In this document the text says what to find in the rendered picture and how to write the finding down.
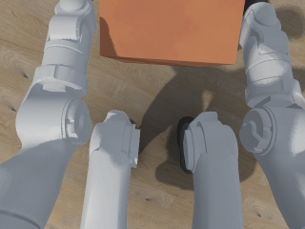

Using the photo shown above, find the robot shin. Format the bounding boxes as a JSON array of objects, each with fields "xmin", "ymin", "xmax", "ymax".
[
  {"xmin": 187, "ymin": 112, "xmax": 238, "ymax": 170},
  {"xmin": 89, "ymin": 110, "xmax": 132, "ymax": 158}
]

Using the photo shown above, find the robot left shin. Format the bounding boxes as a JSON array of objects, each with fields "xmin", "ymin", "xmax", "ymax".
[{"xmin": 89, "ymin": 110, "xmax": 132, "ymax": 158}]

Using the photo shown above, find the robot left upper arm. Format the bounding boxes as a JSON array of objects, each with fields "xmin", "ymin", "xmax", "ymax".
[{"xmin": 0, "ymin": 96, "xmax": 92, "ymax": 229}]

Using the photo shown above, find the right robot hand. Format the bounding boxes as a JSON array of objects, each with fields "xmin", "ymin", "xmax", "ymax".
[{"xmin": 242, "ymin": 0, "xmax": 268, "ymax": 16}]

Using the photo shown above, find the robot right upper arm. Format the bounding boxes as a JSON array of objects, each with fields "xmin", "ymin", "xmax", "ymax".
[{"xmin": 239, "ymin": 106, "xmax": 305, "ymax": 229}]

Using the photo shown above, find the carton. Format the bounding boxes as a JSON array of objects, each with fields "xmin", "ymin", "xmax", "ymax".
[{"xmin": 99, "ymin": 0, "xmax": 245, "ymax": 68}]

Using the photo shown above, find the left robot forearm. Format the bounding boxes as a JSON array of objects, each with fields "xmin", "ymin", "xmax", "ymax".
[{"xmin": 15, "ymin": 0, "xmax": 97, "ymax": 137}]

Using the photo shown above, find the robot right shin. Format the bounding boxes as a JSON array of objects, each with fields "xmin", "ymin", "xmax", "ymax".
[{"xmin": 187, "ymin": 112, "xmax": 238, "ymax": 170}]

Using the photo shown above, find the right robot forearm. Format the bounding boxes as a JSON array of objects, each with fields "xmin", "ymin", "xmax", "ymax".
[{"xmin": 238, "ymin": 2, "xmax": 305, "ymax": 110}]

